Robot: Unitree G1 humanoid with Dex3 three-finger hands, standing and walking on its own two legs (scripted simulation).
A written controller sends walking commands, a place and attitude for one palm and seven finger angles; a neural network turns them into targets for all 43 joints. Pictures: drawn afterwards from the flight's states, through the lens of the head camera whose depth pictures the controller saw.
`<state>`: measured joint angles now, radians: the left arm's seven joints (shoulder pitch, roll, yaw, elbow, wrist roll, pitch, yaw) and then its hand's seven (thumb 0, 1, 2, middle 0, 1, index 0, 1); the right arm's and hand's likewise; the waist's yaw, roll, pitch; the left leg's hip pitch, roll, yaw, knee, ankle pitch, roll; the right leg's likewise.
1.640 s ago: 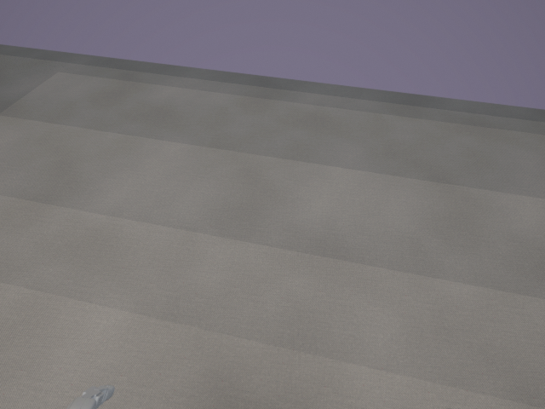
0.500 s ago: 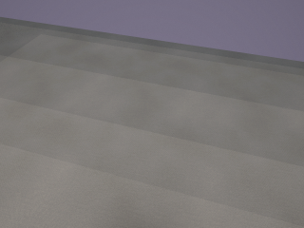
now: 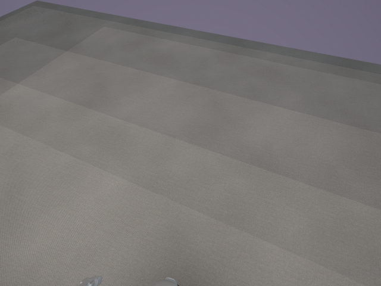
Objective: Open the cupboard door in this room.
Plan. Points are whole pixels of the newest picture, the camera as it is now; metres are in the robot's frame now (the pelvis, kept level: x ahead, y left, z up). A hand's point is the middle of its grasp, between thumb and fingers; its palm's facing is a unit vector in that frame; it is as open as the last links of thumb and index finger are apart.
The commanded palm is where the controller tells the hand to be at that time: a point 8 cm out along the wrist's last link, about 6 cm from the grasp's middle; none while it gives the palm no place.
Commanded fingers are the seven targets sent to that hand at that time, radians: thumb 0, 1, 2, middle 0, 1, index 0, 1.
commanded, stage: turn or walk to find it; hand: left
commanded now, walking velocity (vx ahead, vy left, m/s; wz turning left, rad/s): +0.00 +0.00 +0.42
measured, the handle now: out of the picture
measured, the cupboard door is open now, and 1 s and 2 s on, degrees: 0 0 0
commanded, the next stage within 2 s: none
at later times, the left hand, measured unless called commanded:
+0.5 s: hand out of the picture -0.09 +0.24 -0.18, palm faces +0.28 -0.93 -0.22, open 7.4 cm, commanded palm none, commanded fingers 0.00 0.90 0.90 -0.20 -0.30 -0.20 -0.30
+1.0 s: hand out of the picture -0.06 +0.21 -0.14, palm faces +0.42 -0.87 -0.27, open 7.4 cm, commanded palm none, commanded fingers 0.00 0.90 0.90 -0.20 -0.30 -0.20 -0.30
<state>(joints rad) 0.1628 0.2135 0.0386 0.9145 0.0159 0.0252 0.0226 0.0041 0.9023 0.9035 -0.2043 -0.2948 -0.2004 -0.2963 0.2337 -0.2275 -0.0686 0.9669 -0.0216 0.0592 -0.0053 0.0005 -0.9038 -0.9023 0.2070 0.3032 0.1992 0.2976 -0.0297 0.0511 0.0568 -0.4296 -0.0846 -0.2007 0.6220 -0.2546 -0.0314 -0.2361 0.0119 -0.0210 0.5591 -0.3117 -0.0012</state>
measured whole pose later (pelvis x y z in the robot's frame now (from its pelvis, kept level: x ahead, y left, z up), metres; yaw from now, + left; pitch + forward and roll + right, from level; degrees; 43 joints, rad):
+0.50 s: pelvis -0.04 +0.04 +0.00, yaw +14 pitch -1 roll +0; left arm 0.28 0.26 0.06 0.99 0.02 0.07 0.02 0.01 0.90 0.90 -0.21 -0.29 -0.20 -0.30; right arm 0.14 -0.19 -0.03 0.95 -0.02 0.02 0.00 0.00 -0.91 -0.90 0.20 0.30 0.19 0.30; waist 0.03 -0.08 0.08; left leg -0.25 -0.01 0.05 0.58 -0.32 0.04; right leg -0.40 -0.10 -0.09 0.97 -0.51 0.05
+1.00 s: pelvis -0.07 -0.01 +0.01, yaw +26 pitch +0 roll +1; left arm 0.18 0.18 0.04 0.89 0.02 0.02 0.02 0.00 0.90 0.90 -0.20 -0.29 -0.20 -0.30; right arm 0.26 -0.23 -0.08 0.98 -0.03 0.07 0.00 0.00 -0.91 -0.90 0.20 0.30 0.20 0.30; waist -0.04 0.05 0.05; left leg -0.46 -0.07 -0.07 0.92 -0.42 -0.02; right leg -0.23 -0.03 -0.08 0.54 -0.31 -0.02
